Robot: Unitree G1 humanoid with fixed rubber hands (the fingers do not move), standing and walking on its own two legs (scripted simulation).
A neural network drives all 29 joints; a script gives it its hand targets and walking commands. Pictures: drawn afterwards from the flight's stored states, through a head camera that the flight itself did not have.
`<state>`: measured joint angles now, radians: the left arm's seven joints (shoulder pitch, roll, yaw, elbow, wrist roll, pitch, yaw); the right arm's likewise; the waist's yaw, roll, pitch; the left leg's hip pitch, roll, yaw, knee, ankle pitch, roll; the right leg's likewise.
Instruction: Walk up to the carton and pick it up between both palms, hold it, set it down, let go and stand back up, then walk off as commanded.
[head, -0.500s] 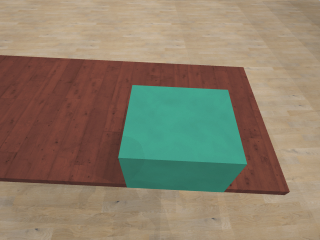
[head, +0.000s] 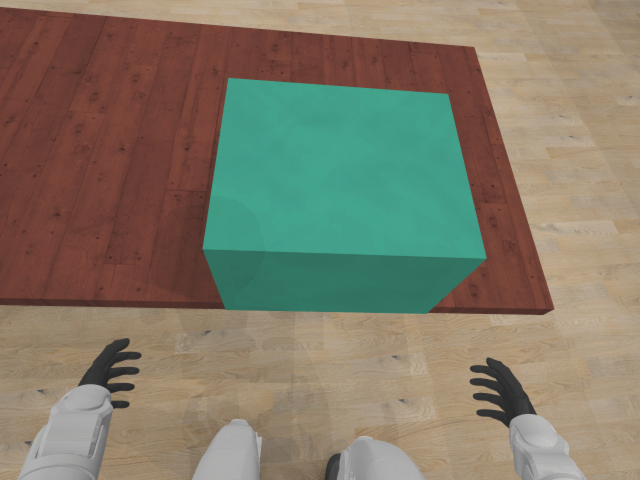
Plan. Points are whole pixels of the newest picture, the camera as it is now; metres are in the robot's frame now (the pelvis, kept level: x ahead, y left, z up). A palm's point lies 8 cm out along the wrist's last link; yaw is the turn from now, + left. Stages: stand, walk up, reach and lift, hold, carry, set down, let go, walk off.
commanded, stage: reach and lift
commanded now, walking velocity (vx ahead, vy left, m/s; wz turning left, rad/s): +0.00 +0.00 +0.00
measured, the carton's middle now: (334, 204) +0.43 +0.00 +0.02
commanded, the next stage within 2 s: none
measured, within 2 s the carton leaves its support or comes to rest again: neither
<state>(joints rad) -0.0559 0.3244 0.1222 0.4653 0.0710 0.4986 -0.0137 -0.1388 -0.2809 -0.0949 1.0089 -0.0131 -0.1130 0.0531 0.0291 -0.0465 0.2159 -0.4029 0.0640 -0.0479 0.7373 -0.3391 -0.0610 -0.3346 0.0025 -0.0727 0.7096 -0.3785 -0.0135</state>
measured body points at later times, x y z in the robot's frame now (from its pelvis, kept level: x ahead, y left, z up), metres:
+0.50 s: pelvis -0.06 +0.01 +0.01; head -0.05 +0.03 +0.46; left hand +0.13 +0.27 -0.07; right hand +0.11 -0.24 -0.06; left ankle +0.03 +0.15 -0.71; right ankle +0.00 -0.11 -0.72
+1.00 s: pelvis -0.06 +0.00 +0.02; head -0.07 +0.01 +0.46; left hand +0.18 +0.24 -0.03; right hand +0.16 -0.25 -0.02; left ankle +0.03 +0.15 -0.71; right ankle +0.00 -0.11 -0.72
